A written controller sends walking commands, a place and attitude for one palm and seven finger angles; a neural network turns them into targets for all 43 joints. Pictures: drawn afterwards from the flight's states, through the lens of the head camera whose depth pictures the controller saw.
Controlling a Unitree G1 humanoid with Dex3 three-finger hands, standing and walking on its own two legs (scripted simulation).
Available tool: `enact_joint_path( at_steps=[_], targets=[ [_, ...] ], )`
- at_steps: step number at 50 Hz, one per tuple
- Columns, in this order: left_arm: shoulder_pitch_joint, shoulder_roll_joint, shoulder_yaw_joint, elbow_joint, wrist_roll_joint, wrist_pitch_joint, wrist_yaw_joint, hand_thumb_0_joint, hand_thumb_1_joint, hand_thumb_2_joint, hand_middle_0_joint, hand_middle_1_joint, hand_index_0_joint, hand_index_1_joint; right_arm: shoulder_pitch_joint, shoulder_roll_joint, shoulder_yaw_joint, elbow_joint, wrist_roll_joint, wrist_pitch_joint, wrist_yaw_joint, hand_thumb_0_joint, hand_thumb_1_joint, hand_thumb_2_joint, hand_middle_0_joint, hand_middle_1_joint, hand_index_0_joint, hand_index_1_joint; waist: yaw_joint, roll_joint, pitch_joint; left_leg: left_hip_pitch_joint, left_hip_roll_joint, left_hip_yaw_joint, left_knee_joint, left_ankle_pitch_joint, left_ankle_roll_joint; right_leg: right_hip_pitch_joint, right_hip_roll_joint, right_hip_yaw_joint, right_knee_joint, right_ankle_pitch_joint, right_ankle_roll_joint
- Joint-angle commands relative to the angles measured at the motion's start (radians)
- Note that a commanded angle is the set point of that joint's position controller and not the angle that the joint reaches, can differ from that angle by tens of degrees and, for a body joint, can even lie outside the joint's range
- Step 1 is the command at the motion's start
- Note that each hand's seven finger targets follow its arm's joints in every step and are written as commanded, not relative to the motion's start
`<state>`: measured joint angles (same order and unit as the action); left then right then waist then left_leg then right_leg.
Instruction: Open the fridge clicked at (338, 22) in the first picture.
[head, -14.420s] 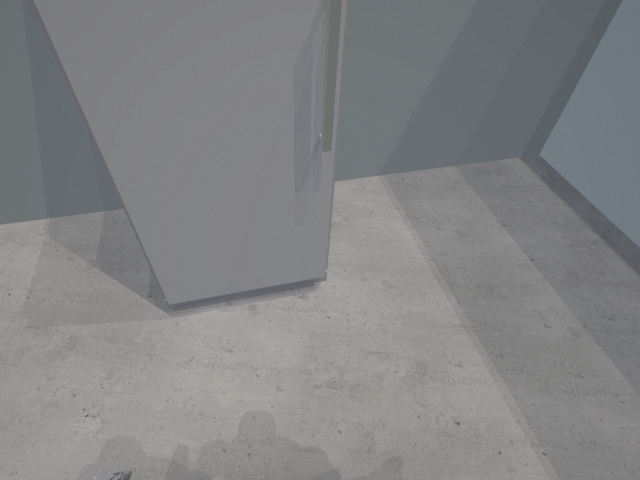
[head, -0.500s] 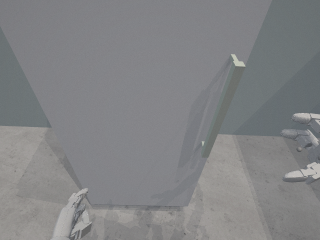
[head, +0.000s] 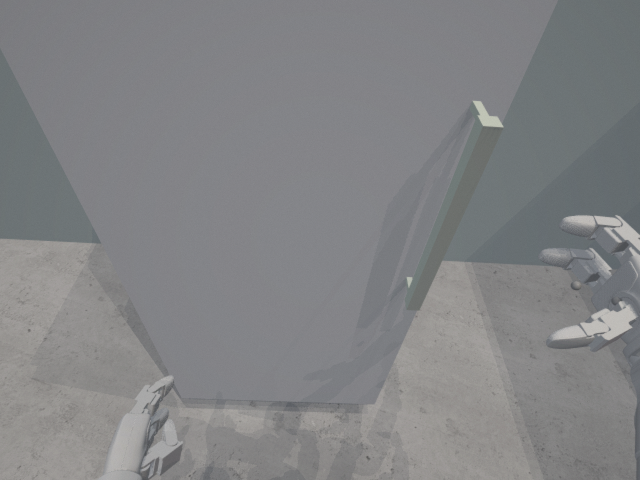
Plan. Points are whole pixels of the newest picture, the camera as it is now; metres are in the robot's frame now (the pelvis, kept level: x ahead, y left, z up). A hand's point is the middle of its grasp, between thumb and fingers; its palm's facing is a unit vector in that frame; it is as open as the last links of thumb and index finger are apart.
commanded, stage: move the hooked fingers beside the handle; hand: right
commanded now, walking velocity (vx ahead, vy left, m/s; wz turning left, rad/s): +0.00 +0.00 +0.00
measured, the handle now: (438, 224) +0.44 -0.15 +0.10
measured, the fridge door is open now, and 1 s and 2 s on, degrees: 0 0 0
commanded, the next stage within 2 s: none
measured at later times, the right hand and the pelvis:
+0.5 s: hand (546, 272) +0.32 -0.23 +0.15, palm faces +0.04 +1.00 -0.04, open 14.0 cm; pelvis +0.00 +0.00 +0.00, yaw +0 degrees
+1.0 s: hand (518, 252) +0.36 -0.22 +0.14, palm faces +0.03 +1.00 -0.02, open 14.0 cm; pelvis +0.00 +0.01 +0.00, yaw +1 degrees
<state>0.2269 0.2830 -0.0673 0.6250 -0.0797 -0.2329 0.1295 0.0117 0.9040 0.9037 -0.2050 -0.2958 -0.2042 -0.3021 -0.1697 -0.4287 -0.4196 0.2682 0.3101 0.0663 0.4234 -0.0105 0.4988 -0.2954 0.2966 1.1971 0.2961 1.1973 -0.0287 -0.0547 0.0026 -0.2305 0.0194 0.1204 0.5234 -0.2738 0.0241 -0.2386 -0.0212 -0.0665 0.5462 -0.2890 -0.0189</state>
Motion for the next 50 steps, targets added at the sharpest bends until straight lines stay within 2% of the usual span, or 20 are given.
enact_joint_path(
  at_steps=[1,4,8,9,11,12,14,16,19,25,29,31,36,38,39,42,44,46,48,50],
  targets=[
    [-0.098,0.106,0.046,-0.162,0.002,-0.064,0.003,0.000,0.900,0.900,-0.200,-0.300,-0.200,-0.300,-0.304,-0.251,-0.069,-0.231,0.026,-0.085,-0.018,0.000,0.500,-0.300,0.300,1.200,0.300,1.200,0.000,-0.028,-0.243,0.041,-0.002,-0.073,-0.069,0.225,-0.002,0.109,0.006,0.082,-0.079,0.216,-0.014],
    [-0.091,0.115,0.049,-0.154,0.003,-0.057,-0.006,0.000,0.900,0.900,-0.200,-0.300,-0.200,-0.300,-0.230,-0.262,-0.091,-0.172,0.020,-0.059,-0.037,0.000,0.500,-0.300,0.300,1.200,0.300,1.200,-0.016,0.034,-0.197,0.041,-0.002,-0.064,-0.071,0.233,-0.001,0.074,0.001,0.079,-0.088,0.225,-0.012],
    [-0.109,0.105,0.050,-0.177,0.001,-0.054,-0.016,0.000,0.900,0.900,-0.200,-0.300,-0.200,-0.300,-0.219,-0.226,-0.078,-0.239,0.012,-0.035,-0.061,0.000,0.500,-0.300,0.300,1.200,0.300,1.200,-0.022,-0.012,-0.213,0.040,0.002,-0.060,-0.058,0.266,0.000,0.086,0.004,0.072,-0.089,0.258,-0.009],
    [-0.104,0.108,0.053,-0.177,0.003,-0.051,-0.020,0.000,0.900,0.900,-0.200,-0.300,-0.200,-0.300,-0.208,-0.250,-0.094,-0.259,0.011,-0.037,-0.068,0.000,0.500,-0.300,0.300,1.200,0.300,1.200,-0.024,0.028,-0.229,0.060,0.002,-0.065,-0.060,0.282,0.000,0.090,-0.001,0.069,-0.083,0.272,-0.012],
    [-0.109,0.100,0.050,-0.183,0.004,-0.053,-0.018,0.000,0.900,0.900,-0.200,-0.300,-0.200,-0.300,-0.239,-0.226,-0.074,-0.314,0.007,-0.047,-0.077,0.000,0.500,-0.300,0.300,1.200,0.300,1.200,-0.017,-0.013,-0.239,0.052,-0.002,-0.060,-0.056,0.285,-0.001,0.110,0.001,0.068,-0.085,0.284,-0.011],
    [-0.108,0.098,0.050,-0.180,0.004,-0.054,-0.017,0.000,0.900,0.900,-0.200,-0.300,-0.200,-0.300,-0.263,-0.201,-0.051,-0.328,0.008,-0.054,-0.080,0.000,0.500,-0.300,0.300,1.200,0.300,1.200,-0.006,-0.006,-0.239,0.035,-0.004,-0.059,-0.060,0.266,-0.004,0.119,0.001,0.069,-0.087,0.264,-0.011],
    [-0.098,0.104,0.051,-0.164,0.006,-0.052,-0.013,0.000,0.900,0.900,-0.200,-0.300,-0.200,-0.300,-0.270,-0.217,-0.059,-0.316,0.007,-0.064,-0.091,0.000,0.500,-0.300,0.300,1.200,0.300,1.200,-0.001,0.024,-0.217,0.029,-0.007,-0.063,-0.071,0.248,-0.004,0.114,-0.004,0.070,-0.086,0.249,-0.013],
    [-0.094,0.104,0.054,-0.153,0.004,-0.051,-0.006,0.000,0.900,0.900,-0.200,-0.300,-0.200,-0.300,-0.295,-0.212,-0.059,-0.288,0.005,-0.069,-0.092,0.000,0.500,-0.300,0.300,1.200,0.300,1.200,0.009,0.008,-0.203,0.017,-0.007,-0.064,-0.076,0.226,-0.004,0.116,0.000,0.071,-0.093,0.222,-0.013],
    [-0.099,0.101,0.050,-0.149,0.000,-0.050,-0.002,0.000,0.900,0.900,-0.200,-0.300,-0.200,-0.300,-0.347,-0.153,0.024,-0.311,-0.007,-0.066,-0.090,0.000,0.500,-0.300,0.300,1.200,0.300,1.200,0.022,-0.033,-0.203,0.004,-0.004,-0.065,-0.077,0.220,-0.001,0.138,-0.002,0.072,-0.091,0.222,-0.012],
    [-0.097,0.104,0.050,-0.138,-0.001,-0.037,0.005,0.000,0.900,0.900,-0.200,-0.300,-0.200,-0.300,-0.387,-0.141,0.044,-0.239,-0.015,-0.050,-0.105,0.000,0.500,-0.300,0.300,1.200,0.300,1.200,0.026,0.029,-0.196,0.000,-0.004,-0.062,-0.086,0.187,-0.003,0.122,0.002,0.083,-0.103,0.185,-0.015],
    [-0.100,0.103,0.048,-0.133,0.001,-0.026,0.001,0.000,0.900,0.900,-0.200,-0.300,-0.200,-0.300,-0.415,-0.172,0.023,-0.202,-0.027,-0.055,-0.135,0.000,0.500,-0.300,0.300,1.200,0.300,1.200,0.016,0.028,-0.204,0.013,0.000,-0.067,-0.086,0.180,0.000,0.112,0.000,0.081,-0.102,0.184,-0.012],
    [-0.099,0.099,0.046,-0.139,0.003,-0.021,-0.002,0.000,0.900,0.900,-0.200,-0.300,-0.200,-0.300,-0.434,-0.160,0.029,-0.192,-0.034,-0.060,-0.148,0.000,0.500,-0.300,0.300,1.200,0.300,1.200,0.016,0.022,-0.225,0.025,0.001,-0.070,-0.080,0.202,-0.001,0.115,0.005,0.077,-0.105,0.200,-0.012],
    [-0.092,0.104,0.051,-0.141,0.006,-0.002,-0.013,0.000,0.900,0.900,-0.200,-0.300,-0.200,-0.300,-0.400,-0.234,-0.051,-0.142,-0.038,-0.071,-0.157,0.000,0.500,-0.300,0.300,1.200,0.300,1.200,-0.001,0.043,-0.258,0.084,0.007,-0.085,-0.073,0.280,-0.003,0.084,0.007,0.056,-0.095,0.244,-0.015],
    [-0.090,0.102,0.049,-0.145,0.004,0.003,-0.014,0.000,0.900,0.900,-0.200,-0.300,-0.200,-0.300,-0.425,-0.213,-0.027,-0.135,-0.040,-0.073,-0.148,0.000,0.500,-0.300,0.300,1.200,0.300,1.200,0.007,0.006,-0.244,0.069,0.007,-0.084,-0.071,0.279,-0.001,0.081,0.008,0.053,-0.094,0.239,-0.013],
    [-0.088,0.106,0.051,-0.144,0.003,0.005,-0.015,0.000,0.900,0.900,-0.200,-0.300,-0.200,-0.300,-0.417,-0.201,-0.012,-0.118,-0.037,-0.071,-0.141,0.000,0.500,-0.300,0.300,1.200,0.300,1.200,0.011,0.049,-0.233,0.069,0.008,-0.088,-0.074,0.285,-0.003,0.073,0.002,0.052,-0.090,0.239,-0.017],
    [-0.075,0.111,0.055,-0.141,-0.002,0.011,-0.011,0.000,0.900,0.900,-0.200,-0.300,-0.200,-0.300,-0.459,-0.198,0.002,-0.093,-0.032,-0.074,-0.120,0.000,0.500,-0.300,0.300,1.200,0.300,1.200,0.030,0.019,-0.213,0.037,0.005,-0.089,-0.079,0.263,-0.004,0.069,0.005,0.049,-0.086,0.213,-0.018],
    [-0.072,0.113,0.058,-0.143,-0.003,0.008,-0.012,0.000,0.900,0.900,-0.200,-0.300,-0.200,-0.300,-0.498,-0.164,0.045,-0.108,-0.027,-0.086,-0.108,0.000,0.500,-0.300,0.300,1.200,0.300,1.200,0.040,0.035,-0.228,0.031,0.006,-0.096,-0.078,0.260,-0.004,0.085,0.001,0.049,-0.075,0.213,-0.022],
    [-0.062,0.116,0.061,-0.137,-0.002,0.010,-0.006,0.000,0.900,0.900,-0.200,-0.300,-0.200,-0.300,-0.506,-0.195,0.016,-0.091,-0.025,-0.092,-0.106,0.000,0.500,-0.300,0.300,1.200,0.300,1.200,0.040,0.021,-0.243,0.027,0.005,-0.097,-0.080,0.241,-0.007,0.080,0.006,0.049,-0.074,0.196,-0.021],
    [-0.060,0.114,0.060,-0.133,-0.003,0.009,-0.005,0.000,0.900,0.900,-0.200,-0.300,-0.200,-0.300,-0.559,-0.180,0.040,-0.107,-0.026,-0.106,-0.110,0.000,0.500,-0.300,0.300,1.200,0.300,1.200,0.049,-0.004,-0.251,0.016,0.004,-0.095,-0.078,0.230,-0.005,0.092,0.007,0.054,-0.073,0.193,-0.020],
    [-0.054,0.117,0.061,-0.127,0.000,0.010,-0.007,0.000,0.900,0.900,-0.200,-0.300,-0.200,-0.300,-0.562,-0.187,0.033,-0.090,-0.026,-0.115,-0.119,0.000,0.500,-0.300,0.300,1.200,0.300,1.200,0.046,0.028,-0.262,0.027,0.005,-0.099,-0.076,0.237,-0.006,0.085,0.004,0.055,-0.072,0.198,-0.022]
  ],
)
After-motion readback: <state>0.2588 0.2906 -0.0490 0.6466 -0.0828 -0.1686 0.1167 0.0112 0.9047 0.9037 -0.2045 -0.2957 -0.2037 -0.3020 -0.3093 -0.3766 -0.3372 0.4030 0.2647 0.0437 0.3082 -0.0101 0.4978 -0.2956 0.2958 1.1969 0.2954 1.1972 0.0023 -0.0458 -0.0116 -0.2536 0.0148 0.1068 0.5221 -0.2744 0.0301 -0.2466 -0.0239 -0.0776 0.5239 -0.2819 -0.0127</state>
